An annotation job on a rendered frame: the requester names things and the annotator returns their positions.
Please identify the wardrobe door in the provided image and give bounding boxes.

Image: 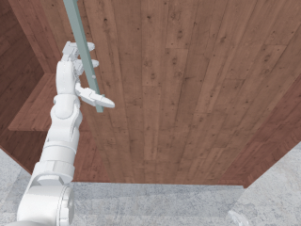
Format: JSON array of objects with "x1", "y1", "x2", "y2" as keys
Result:
[
  {"x1": 40, "y1": 0, "x2": 301, "y2": 186},
  {"x1": 220, "y1": 73, "x2": 301, "y2": 180}
]

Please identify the left robot upper arm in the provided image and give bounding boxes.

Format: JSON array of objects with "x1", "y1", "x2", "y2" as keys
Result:
[{"x1": 5, "y1": 185, "x2": 75, "y2": 226}]

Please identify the left robot forearm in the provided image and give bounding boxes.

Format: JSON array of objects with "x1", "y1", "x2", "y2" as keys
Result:
[{"x1": 17, "y1": 93, "x2": 83, "y2": 221}]

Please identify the robot left hand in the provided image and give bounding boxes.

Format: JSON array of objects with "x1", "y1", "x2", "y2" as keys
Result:
[{"x1": 55, "y1": 41, "x2": 115, "y2": 108}]

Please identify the handle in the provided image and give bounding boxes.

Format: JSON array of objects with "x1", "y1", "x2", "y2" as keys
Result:
[{"x1": 63, "y1": 0, "x2": 105, "y2": 113}]

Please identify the robot right hand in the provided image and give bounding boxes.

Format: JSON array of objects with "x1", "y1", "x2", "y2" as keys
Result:
[{"x1": 228, "y1": 210, "x2": 249, "y2": 226}]

